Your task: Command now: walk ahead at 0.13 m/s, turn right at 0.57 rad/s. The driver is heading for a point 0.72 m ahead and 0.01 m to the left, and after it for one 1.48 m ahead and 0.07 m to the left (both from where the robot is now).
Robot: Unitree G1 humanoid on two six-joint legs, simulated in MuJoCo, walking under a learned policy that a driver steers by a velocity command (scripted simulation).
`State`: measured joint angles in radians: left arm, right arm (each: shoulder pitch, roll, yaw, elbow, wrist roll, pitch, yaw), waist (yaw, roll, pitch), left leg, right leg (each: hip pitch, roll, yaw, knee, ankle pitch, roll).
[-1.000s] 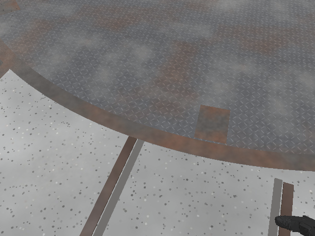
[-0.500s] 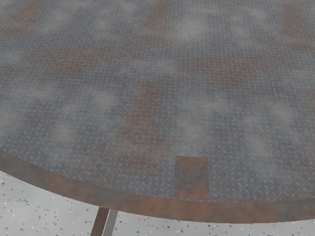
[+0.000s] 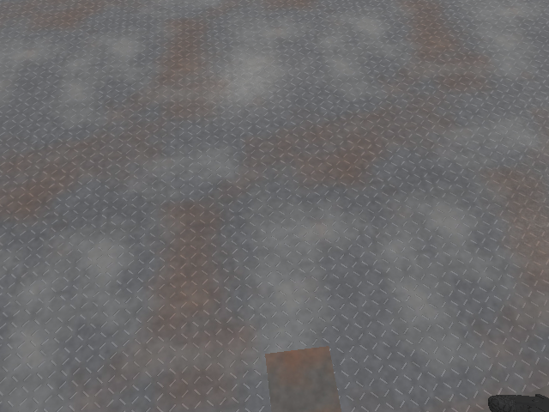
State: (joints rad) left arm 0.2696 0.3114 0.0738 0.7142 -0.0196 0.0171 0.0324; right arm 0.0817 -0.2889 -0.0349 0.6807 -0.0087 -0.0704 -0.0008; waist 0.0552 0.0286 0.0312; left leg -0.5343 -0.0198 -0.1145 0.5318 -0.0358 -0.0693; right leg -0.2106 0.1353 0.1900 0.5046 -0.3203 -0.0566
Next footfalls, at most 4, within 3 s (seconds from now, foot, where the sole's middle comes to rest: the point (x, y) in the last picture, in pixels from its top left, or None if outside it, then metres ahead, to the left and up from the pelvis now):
0.02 left None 0.18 0.12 -0.77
0.48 right None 0.17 -0.15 -0.77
0.96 left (308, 372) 0.55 0.00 -0.77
1.42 right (379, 274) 0.83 -0.19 -0.77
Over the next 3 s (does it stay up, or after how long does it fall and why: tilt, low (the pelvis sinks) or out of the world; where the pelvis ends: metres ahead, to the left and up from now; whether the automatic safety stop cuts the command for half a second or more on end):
stays up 1.41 0.15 -0.01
